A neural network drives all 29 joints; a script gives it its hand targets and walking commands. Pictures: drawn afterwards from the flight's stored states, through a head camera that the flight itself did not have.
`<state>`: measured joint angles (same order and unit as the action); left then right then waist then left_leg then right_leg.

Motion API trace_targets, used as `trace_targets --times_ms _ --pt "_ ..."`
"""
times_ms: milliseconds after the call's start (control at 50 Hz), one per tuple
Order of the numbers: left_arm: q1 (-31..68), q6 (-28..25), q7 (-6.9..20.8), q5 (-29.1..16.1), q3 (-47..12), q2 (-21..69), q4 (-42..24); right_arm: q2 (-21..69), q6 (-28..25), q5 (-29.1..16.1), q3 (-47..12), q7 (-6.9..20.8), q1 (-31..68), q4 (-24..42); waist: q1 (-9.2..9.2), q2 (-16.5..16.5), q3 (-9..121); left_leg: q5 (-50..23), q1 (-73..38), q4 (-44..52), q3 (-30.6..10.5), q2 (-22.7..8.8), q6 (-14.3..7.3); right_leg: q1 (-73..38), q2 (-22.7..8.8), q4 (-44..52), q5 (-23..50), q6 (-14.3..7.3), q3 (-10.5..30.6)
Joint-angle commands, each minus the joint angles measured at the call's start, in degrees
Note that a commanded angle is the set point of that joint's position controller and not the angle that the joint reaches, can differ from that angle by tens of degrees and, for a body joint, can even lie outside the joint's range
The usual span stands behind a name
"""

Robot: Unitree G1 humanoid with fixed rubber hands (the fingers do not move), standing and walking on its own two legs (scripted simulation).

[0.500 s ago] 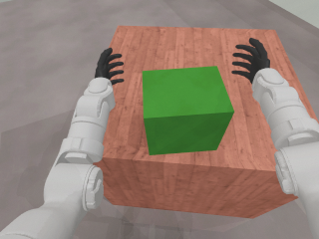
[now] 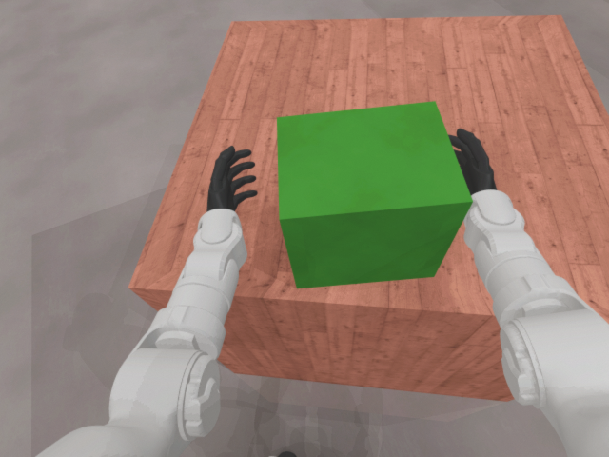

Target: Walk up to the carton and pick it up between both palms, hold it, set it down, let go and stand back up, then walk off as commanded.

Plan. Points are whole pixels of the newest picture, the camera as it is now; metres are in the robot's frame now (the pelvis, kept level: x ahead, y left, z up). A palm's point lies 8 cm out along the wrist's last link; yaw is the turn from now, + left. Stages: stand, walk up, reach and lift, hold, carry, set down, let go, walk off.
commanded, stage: reach and lift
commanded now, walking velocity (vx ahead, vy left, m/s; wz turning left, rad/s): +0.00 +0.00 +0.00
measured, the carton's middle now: (360, 202) +0.45 +0.03 +0.03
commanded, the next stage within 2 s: none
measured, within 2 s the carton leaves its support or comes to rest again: neither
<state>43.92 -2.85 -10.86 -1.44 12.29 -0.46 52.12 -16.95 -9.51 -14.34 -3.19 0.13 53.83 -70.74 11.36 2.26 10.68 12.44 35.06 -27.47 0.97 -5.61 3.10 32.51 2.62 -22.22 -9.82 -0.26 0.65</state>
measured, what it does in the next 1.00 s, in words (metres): stands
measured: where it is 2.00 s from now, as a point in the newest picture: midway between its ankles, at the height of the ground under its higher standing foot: outside the picture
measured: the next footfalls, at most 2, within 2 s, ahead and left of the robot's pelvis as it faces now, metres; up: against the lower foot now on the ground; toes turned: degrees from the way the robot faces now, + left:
none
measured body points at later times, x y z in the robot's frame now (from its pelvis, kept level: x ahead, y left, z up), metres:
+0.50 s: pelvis -0.01 +0.00 +0.01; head +0.09 -0.01 +0.45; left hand +0.41 +0.18 +0.06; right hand +0.48 -0.11 +0.06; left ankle -0.02 +0.15 -0.73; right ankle -0.01 -0.12 -0.73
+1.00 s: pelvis +0.02 -0.01 +0.01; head +0.10 +0.00 +0.45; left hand +0.42 +0.18 +0.06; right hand +0.47 -0.12 +0.06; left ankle -0.02 +0.15 -0.73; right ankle -0.01 -0.12 -0.73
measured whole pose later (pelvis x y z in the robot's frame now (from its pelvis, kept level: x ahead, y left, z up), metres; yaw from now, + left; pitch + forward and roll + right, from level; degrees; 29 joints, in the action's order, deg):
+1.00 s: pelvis +0.02 -0.01 +0.01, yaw +1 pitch +12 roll +0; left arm 40.8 -1.6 -5.3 22.2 31.0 10.8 40.5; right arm -1.5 -14.5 19.5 28.6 0.6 46.1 -59.2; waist 5.9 -0.4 2.4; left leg 10.0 19.8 -18.0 1.5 -4.6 3.2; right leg 19.2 1.6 -17.3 -10.0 -0.7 0.5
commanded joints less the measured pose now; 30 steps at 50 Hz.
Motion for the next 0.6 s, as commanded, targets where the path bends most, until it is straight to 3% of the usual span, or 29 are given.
trace_targets --times_ms 0,120,180,340,400,460,500,580 --pt "24.73 -4.01 -0.01 0.12 -0.26 -5.28 -8.90 -8.16 -3.36 -0.08 1.17 -0.16 31.66 9.95 -1.14 -8.81 43.49 -32.69 -15.09 -2.55 5.30 5.09 2.20 -25.88 2.56 -5.60 36.86 1.95 -1.84" --pt "26.75 -5.34 0.34 1.84 1.55 -3.18 -5.67 -4.37 -3.01 2.18 2.18 -0.25 33.13 8.54 -0.74 -10.58 41.13 -29.43 -12.42 -1.35 5.80 5.15 1.32 -26.78 2.09 -5.22 34.75 2.06 -1.36" --pt "28.72 -5.85 0.18 3.88 2.44 -1.92 -5.89 -2.30 -2.77 4.32 4.56 -0.29 33.54 7.67 -1.31 -8.68 40.06 -28.31 -12.27 -0.40 5.93 5.24 1.11 -27.06 1.71 -4.44 33.36 2.03 -1.52" --pt "30.73 -5.17 0.21 11.49 7.64 4.12 -7.41 6.82 -1.94 13.69 10.88 0.37 33.00 10.70 0.21 -8.86 38.98 -27.00 -13.13 2.65 7.41 5.69 0.15 -31.34 1.20 -2.66 33.32 2.10 -1.50" --pt "30.64 -5.00 2.57 15.19 8.81 12.00 -7.77 16.17 -2.32 19.58 13.52 2.33 32.60 12.37 -0.01 -9.02 38.00 -27.18 -14.93 3.95 7.85 5.79 -0.28 -33.31 0.81 -1.96 34.67 2.12 -2.04" --pt "31.66 -4.20 7.63 20.93 8.52 25.84 -6.26 34.40 -3.29 30.27 17.80 6.23 31.04 11.62 -2.35 -9.76 33.95 -25.23 -17.13 5.97 8.27 5.81 -1.21 -34.37 0.18 -0.31 33.99 2.18 -3.52" --pt "29.08 -3.60 9.39 23.55 9.54 27.18 -5.40 37.99 -4.23 35.21 20.12 7.60 26.62 10.18 -2.69 -10.04 31.14 -23.71 -18.37 7.33 8.78 5.71 -1.72 -35.38 -0.26 -0.30 33.44 2.38 -4.56" --pt "25.96 -2.20 10.27 25.89 9.80 29.14 -5.33 40.08 -5.57 38.51 21.09 8.69 24.35 10.88 -2.40 -8.10 27.11 -23.59 -19.93 8.55 9.48 5.52 -2.33 -35.55 -0.82 -0.26 32.96 2.23 -5.45"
